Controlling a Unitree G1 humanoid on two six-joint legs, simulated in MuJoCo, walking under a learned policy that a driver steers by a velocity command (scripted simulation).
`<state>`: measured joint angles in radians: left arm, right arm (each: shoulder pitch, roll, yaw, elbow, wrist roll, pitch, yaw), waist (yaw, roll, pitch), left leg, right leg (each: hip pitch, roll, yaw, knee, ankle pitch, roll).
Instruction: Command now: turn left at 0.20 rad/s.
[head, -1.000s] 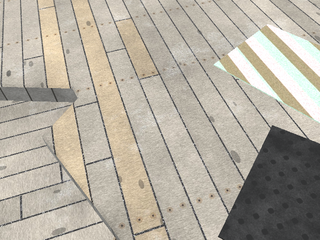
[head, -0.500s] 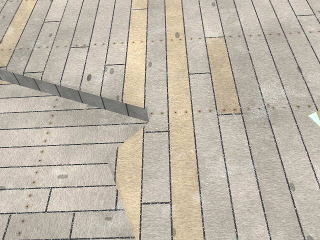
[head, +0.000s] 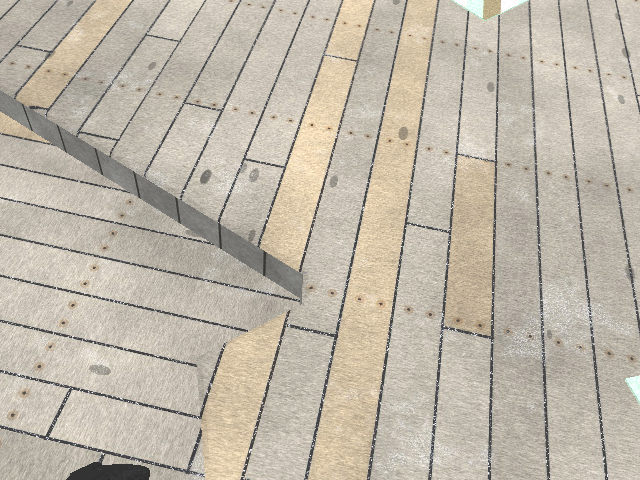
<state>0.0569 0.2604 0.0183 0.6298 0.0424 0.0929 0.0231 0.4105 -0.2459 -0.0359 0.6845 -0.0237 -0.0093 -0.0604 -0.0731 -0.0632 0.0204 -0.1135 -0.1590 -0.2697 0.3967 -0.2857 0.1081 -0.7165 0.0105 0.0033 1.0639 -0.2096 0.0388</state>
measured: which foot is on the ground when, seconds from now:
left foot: down 0.00-0.16, up 0.18-0.72, down 0.74-1.00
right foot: up 0.00-0.12, down 0.14-0.74, up 0.76-1.00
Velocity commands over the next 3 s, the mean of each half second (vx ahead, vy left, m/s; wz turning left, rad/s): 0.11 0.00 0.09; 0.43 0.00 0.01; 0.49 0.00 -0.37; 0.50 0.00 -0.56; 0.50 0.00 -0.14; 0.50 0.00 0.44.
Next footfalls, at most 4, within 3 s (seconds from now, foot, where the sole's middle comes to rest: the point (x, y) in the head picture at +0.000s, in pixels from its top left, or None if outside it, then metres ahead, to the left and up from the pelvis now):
0.14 right None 0.16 -0.13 -0.78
0.74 left None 0.29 0.04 -0.78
1.24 right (356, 403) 0.62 -0.16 -0.78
1.82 left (329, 260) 1.02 -0.14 -0.78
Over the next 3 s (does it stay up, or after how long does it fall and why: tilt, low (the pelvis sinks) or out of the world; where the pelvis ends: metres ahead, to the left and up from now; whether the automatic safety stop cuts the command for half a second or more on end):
stays up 1.31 -0.46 -0.03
